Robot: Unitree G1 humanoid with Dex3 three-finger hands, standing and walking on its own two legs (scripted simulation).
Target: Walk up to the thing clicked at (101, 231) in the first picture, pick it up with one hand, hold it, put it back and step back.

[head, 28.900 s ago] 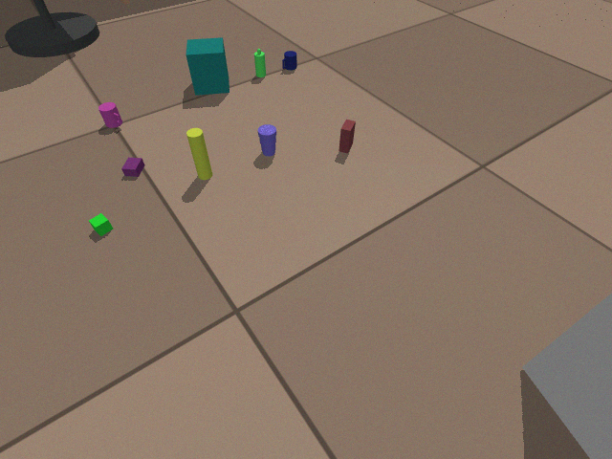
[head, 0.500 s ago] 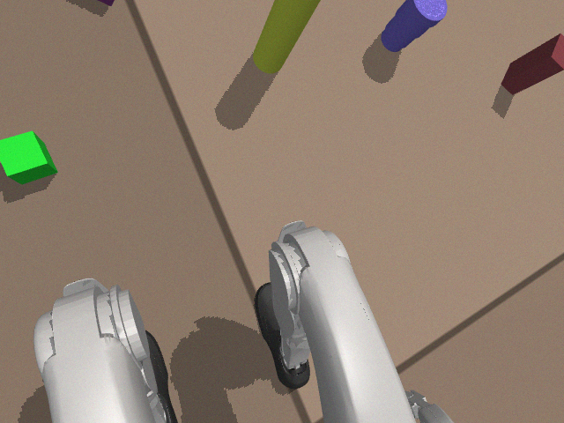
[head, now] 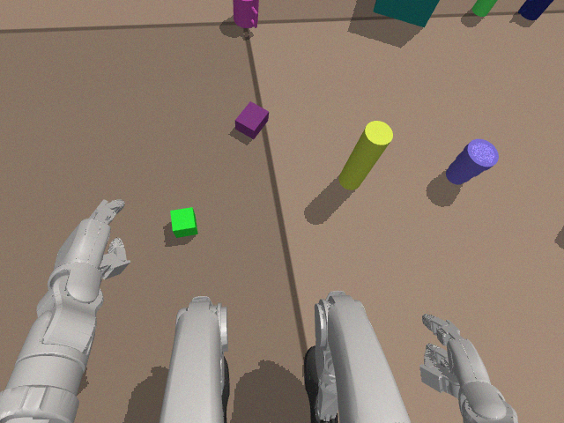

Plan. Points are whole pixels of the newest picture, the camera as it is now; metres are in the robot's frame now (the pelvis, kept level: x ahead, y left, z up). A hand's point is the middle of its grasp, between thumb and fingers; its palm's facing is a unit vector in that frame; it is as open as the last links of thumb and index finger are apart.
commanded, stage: home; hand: left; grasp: from above
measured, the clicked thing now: (184, 222) +0.55 +0.21 -0.48
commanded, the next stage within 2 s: none
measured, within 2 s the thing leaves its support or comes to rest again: neither
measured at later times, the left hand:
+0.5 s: hand (78, 306) +0.26 +0.19 +0.10, palm faces +0.10 -0.97 -0.22, open 7.4 cm
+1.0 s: hand (28, 349) +0.23 +0.19 +0.16, palm faces +0.11 -0.98 -0.19, open 7.4 cm
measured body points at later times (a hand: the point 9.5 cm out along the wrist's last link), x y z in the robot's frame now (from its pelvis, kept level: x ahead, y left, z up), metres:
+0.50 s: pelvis +0.06 +0.00 +0.17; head +0.11 +0.02 +0.62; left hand +0.25 +0.24 +0.12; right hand +0.21 -0.24 +0.09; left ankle +0.08 +0.12 -0.48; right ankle +0.08 -0.14 -0.48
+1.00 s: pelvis +0.08 +0.00 +0.21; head +0.10 +0.01 +0.66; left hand +0.22 +0.25 +0.17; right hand +0.27 -0.22 +0.15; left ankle +0.08 +0.12 -0.48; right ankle +0.08 -0.14 -0.48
